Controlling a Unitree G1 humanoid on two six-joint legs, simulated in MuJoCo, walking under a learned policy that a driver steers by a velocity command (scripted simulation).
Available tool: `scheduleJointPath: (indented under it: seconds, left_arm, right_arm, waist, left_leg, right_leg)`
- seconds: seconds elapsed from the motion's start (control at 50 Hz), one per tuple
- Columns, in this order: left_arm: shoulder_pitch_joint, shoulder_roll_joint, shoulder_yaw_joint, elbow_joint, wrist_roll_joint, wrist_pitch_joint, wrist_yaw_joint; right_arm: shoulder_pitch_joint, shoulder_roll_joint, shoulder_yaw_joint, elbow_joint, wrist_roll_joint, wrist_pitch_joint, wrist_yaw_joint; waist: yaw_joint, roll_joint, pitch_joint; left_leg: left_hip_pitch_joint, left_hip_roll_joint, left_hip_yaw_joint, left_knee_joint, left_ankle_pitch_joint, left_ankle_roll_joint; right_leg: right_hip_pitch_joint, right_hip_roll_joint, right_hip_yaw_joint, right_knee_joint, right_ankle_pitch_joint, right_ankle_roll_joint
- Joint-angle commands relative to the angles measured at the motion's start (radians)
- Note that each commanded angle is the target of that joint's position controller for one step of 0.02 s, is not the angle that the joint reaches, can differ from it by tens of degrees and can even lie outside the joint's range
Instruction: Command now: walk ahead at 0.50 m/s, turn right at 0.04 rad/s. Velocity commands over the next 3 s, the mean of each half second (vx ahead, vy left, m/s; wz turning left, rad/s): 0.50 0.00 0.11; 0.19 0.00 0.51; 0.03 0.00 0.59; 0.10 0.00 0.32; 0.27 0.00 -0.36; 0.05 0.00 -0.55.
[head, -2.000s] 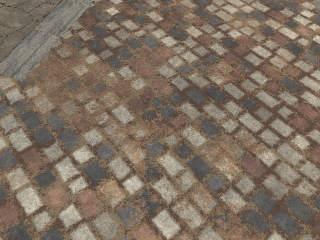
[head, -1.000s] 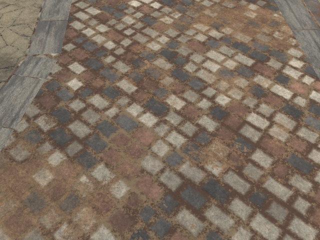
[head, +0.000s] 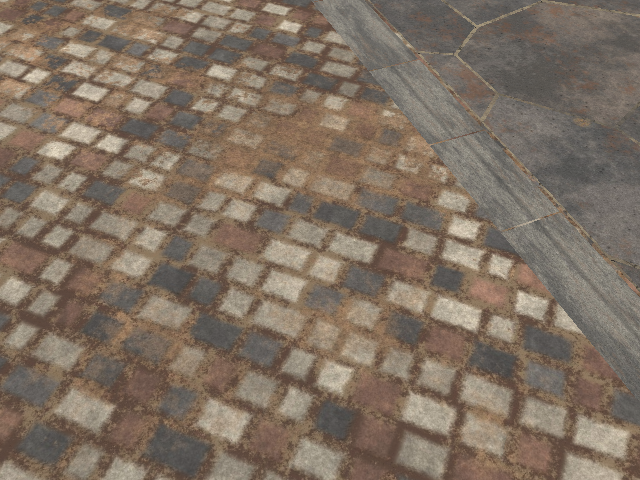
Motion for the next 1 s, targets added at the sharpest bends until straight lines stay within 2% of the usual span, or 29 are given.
scheduleJointPath:
  seconds: [0.02, 0.08, 0.14, 0.18, 0.2, 0.22, 0.24, 0.26, 0.28, 0.3, 0.32, 0.34, 0.36, 0.44, 0.5, 0.54, 0.6, 0.64, 0.7, 0.72, 0.74, 0.76, 0.78, 0.82, 0.84, 0.86, 0.9, 0.94, 1.0]
  left_arm:
    - [-0.109, 0.025, -0.006, -0.084, -0.006, -0.011, -0.003]
    - [-0.181, 0.031, -0.009, -0.105, -0.011, -0.015, -0.001]
    - [-0.198, 0.049, -0.003, -0.119, -0.011, -0.022, 0.004]
    - [-0.107, 0.068, 0.009, -0.093, -0.006, -0.031, 0.013]
    - [0.026, 0.081, 0.019, -0.046, 0.000, -0.040, 0.021]
    - [0.194, 0.129, 0.037, 0.003, 0.018, -0.052, 0.032]
    - [0.317, 0.231, 0.062, 0.012, 0.040, -0.055, 0.043]
    - [0.299, 0.244, 0.071, 0.020, 0.002, -0.037, 0.034]
    - [0.198, 0.177, 0.057, 0.005, -0.018, -0.030, 0.030]
    - [0.122, 0.112, 0.040, -0.008, -0.020, -0.037, 0.026]
    - [0.085, 0.076, 0.030, -0.007, -0.017, -0.045, 0.026]
    - [0.082, 0.059, 0.024, 0.006, -0.019, -0.054, 0.031]
    - [0.089, 0.055, 0.023, 0.015, -0.018, -0.062, 0.035]
    - [0.156, 0.084, 0.032, 0.048, -0.025, -0.088, 0.038]
    - [0.192, 0.071, 0.027, 0.065, -0.025, -0.085, 0.043]
    - [0.188, 0.069, 0.022, 0.070, -0.028, -0.081, 0.050]
    - [0.230, 0.083, 0.022, 0.088, -0.032, -0.073, 0.065]
    - [0.245, 0.098, 0.026, 0.098, -0.029, -0.062, 0.074]
    - [0.206, 0.131, 0.042, 0.084, -0.029, -0.040, 0.089]
    - [0.185, 0.137, 0.046, 0.074, -0.032, -0.031, 0.087]
    - [0.184, 0.140, 0.049, 0.052, -0.039, -0.029, 0.081]
    - [0.302, 0.021, 0.027, 0.017, -0.033, -0.024, 0.070]
    - [0.277, 0.067, 0.030, 0.006, -0.026, -0.009, 0.067]
    - [0.147, 0.084, 0.033, -0.021, -0.019, -0.002, 0.065]
    - [0.121, 0.091, 0.037, -0.028, -0.011, 0.006, 0.067]
    - [0.136, 0.089, 0.038, -0.030, 0.000, 0.024, 0.068]
    - [0.162, 0.063, 0.034, -0.028, 0.001, 0.053, 0.068]
    - [0.153, 0.056, 0.032, -0.039, -0.005, 0.061, 0.067]
    - [0.086, 0.074, 0.037, -0.069, -0.005, 0.072, 0.070]
  right_arm:
    - [0.035, -0.133, -0.024, -0.034, 0.003, -0.015, -0.003]
    - [0.072, -0.141, -0.024, -0.017, -0.003, -0.012, -0.008]
    - [0.072, -0.154, -0.027, -0.005, -0.010, -0.006, -0.016]
    - [0.046, -0.167, -0.030, -0.002, -0.012, 0.000, -0.022]
    - [0.033, -0.167, -0.029, 0.000, -0.008, 0.005, -0.022]
    - [0.029, -0.147, -0.021, -0.014, -0.003, 0.005, -0.021]
    - [0.074, -0.060, 0.002, -0.063, 0.025, 0.003, -0.015]
    - [0.122, -0.100, -0.014, -0.046, 0.017, 0.009, -0.019]
    - [0.054, -0.141, -0.027, -0.046, -0.001, 0.017, -0.021]
    - [-0.001, -0.115, -0.021, -0.055, -0.002, 0.014, -0.013]
    - [-0.016, -0.096, -0.020, -0.052, 0.000, 0.019, -0.009]
    - [-0.014, -0.094, -0.022, -0.049, -0.016, 0.032, -0.003]
    - [0.005, -0.081, -0.020, -0.037, -0.025, 0.046, 0.005]
    - [-0.081, -0.072, -0.026, -0.064, -0.020, 0.069, 0.020]
    - [-0.180, -0.068, -0.026, -0.100, -0.019, 0.072, 0.024]
    - [-0.228, -0.046, -0.016, -0.120, -0.020, 0.067, 0.024]
    - [-0.309, -0.021, 0.000, -0.150, -0.023, 0.064, 0.028]
    - [-0.297, -0.033, -0.001, -0.156, -0.030, 0.063, 0.028]
    - [-0.152, -0.084, -0.022, -0.129, -0.041, 0.053, 0.020]
    - [-0.064, -0.105, -0.034, -0.106, -0.048, 0.041, 0.013]
    - [0.005, -0.176, -0.056, -0.099, -0.052, 0.027, 0.001]
    - [-0.040, -0.286, -0.084, -0.116, -0.038, 0.033, -0.009]
    - [0.010, -0.296, -0.093, -0.135, 0.012, 0.053, -0.010]
    - [-0.162, -0.185, -0.066, -0.173, 0.017, 0.085, -0.025]
    - [-0.193, -0.148, -0.055, -0.172, 0.013, 0.092, -0.027]
    - [-0.199, -0.135, -0.052, -0.175, 0.012, 0.095, -0.029]
    - [-0.198, -0.155, -0.057, -0.177, -0.004, 0.087, -0.023]
    - [-0.194, -0.184, -0.066, -0.184, -0.009, 0.082, -0.020]
    - [-0.180, -0.198, -0.073, -0.193, -0.009, 0.093, -0.021]
  waist:
    - [-0.005, 0.116, 0.047]
    - [-0.026, 0.121, 0.050]
    - [-0.013, 0.128, 0.054]
    - [0.036, 0.130, 0.013]
    - [0.096, 0.104, -0.055]
    - [0.155, 0.063, -0.162]
    - [0.161, -0.118, -0.297]
    - [0.131, -0.183, -0.330]
    - [0.095, -0.058, -0.169]
    - [0.076, -0.013, -0.065]
    - [0.048, -0.007, -0.015]
    - [0.027, -0.029, 0.010]
    - [0.014, -0.034, 0.010]
    - [0.009, -0.010, 0.026]
    - [0.020, -0.004, 0.060]
    - [0.017, -0.010, 0.066]
    - [0.050, -0.031, 0.050]
    - [0.048, -0.051, 0.027]
    - [-0.012, -0.069, -0.057]
    - [-0.056, -0.035, -0.107]
    - [-0.096, 0.065, -0.172]
    - [0.023, 0.256, -0.263]
    - [-0.045, 0.160, -0.408]
    - [-0.001, 0.053, -0.140]
    - [0.026, 0.035, -0.066]
    - [0.042, 0.052, -0.053]
    - [0.057, 0.065, -0.082]
    - [0.057, 0.081, -0.110]
    - [0.030, 0.124, -0.110]
  left_leg:
    - [-0.030, 0.244, -0.135, -0.100, 0.300, 0.108]
    - [0.034, 0.265, -0.127, -0.068, 0.361, 0.105]
    - [0.100, 0.305, -0.136, -0.015, 0.449, 0.097]
    - [0.120, 0.306, -0.120, 0.106, 0.643, 0.076]
    - [0.099, 0.272, -0.086, 0.263, 0.707, 0.059]
    - [-0.040, 0.229, -0.053, 0.475, 0.557, 0.038]
    - [-0.341, 0.112, 0.019, 0.824, 0.095, -0.007]
    - [-0.517, 0.020, -0.057, 1.009, -0.350, -0.003]
    - [-0.575, 0.089, -0.116, 1.049, -0.282, 0.008]
    - [-0.564, 0.126, -0.122, 1.007, -0.202, 0.007]
    - [-0.525, 0.154, -0.119, 0.948, -0.155, 0.005]
    - [-0.489, 0.170, -0.119, 0.911, -0.132, -0.004]
    - [-0.461, 0.171, -0.115, 0.907, -0.109, -0.012]
    - [-0.563, 0.180, -0.106, 0.881, 0.009, -0.031]
    - [-0.636, 0.174, -0.085, 0.790, 0.101, -0.045]
    - [-0.583, 0.155, -0.028, 0.655, 0.153, -0.052]
    - [-0.499, 0.118, 0.055, 0.484, 0.210, -0.038]
    - [-0.462, 0.088, 0.080, 0.433, 0.164, -0.016]
    - [-0.314, 0.023, 0.084, 0.374, 0.036, 0.046]
    - [-0.207, 0.010, 0.067, 0.270, 0.107, 0.071]
    - [-0.028, 0.123, -0.073, 0.222, 0.468, 0.121]
    - [0.254, 0.417, -0.395, 0.391, 1.221, 0.271]
    - [0.279, 0.476, -0.558, 0.276, 1.052, 0.387]
    - [-0.013, 0.391, -0.446, 0.130, 0.572, 0.314]
    - [-0.113, 0.335, -0.395, 0.097, 0.499, 0.263]
    - [-0.181, 0.296, -0.356, 0.077, 0.449, 0.234]
    - [-0.227, 0.248, -0.320, 0.076, 0.441, 0.205]
    - [-0.220, 0.228, -0.322, 0.078, 0.395, 0.187]
    - [-0.200, 0.210, -0.373, 0.055, 0.156, 0.160]
  right_leg:
    - [-0.004, 0.013, -0.053, -0.146, 0.095, 0.013]
    - [0.025, 0.036, -0.069, -0.249, 0.106, 0.001]
    - [0.068, 0.055, -0.069, -0.314, 0.031, -0.032]
    - [0.205, 0.098, -0.081, -0.372, -0.037, -0.065]
    - [0.370, 0.128, -0.097, -0.443, -0.012, -0.088]
    - [0.616, 0.046, -0.010, -0.446, -0.020, -0.127]
    - [0.890, -0.245, 0.389, -0.494, -0.132, -0.215]
    - [0.908, -0.341, 0.666, -0.610, -0.141, -0.281]
    - [0.774, -0.294, 0.516, -0.620, -0.195, -0.251]
    - [0.630, -0.248, 0.385, -0.666, -0.168, -0.222]
    - [0.539, -0.199, 0.285, -0.710, -0.132, -0.176]
    - [0.480, -0.165, 0.212, -0.735, -0.074, -0.147]
    - [0.455, -0.146, 0.157, -0.752, -0.024, -0.133]
    - [0.491, -0.133, 0.026, -0.784, 0.122, -0.124]
    - [0.521, -0.118, -0.062, -0.772, 0.281, -0.111]
    - [0.512, -0.093, -0.149, -0.717, 0.519, -0.094]
    - [0.552, -0.090, -0.213, -0.646, 0.657, -0.079]
    - [0.615, -0.107, -0.225, -0.564, 0.756, -0.074]
    - [0.651, -0.131, -0.227, -0.300, 0.892, -0.075]
    - [0.624, -0.116, -0.231, -0.118, 0.774, -0.061]
    - [0.470, -0.058, -0.241, 0.157, 0.427, -0.021]
    - [0.136, 0.111, -0.196, 0.486, -0.557, 0.023]
    - [0.055, 0.136, -0.009, 0.587, -0.516, 0.036]
    - [0.004, 0.055, 0.019, 0.491, -0.361, 0.042]
    - [0.026, 0.038, 0.021, 0.411, -0.327, 0.048]
    - [0.078, 0.032, 0.020, 0.353, -0.299, 0.055]
    - [0.133, 0.050, 0.011, 0.299, -0.265, 0.060]
    - [0.128, 0.056, 0.017, 0.244, -0.242, 0.066]
    - [0.084, 0.057, 0.033, 0.160, -0.219, 0.077]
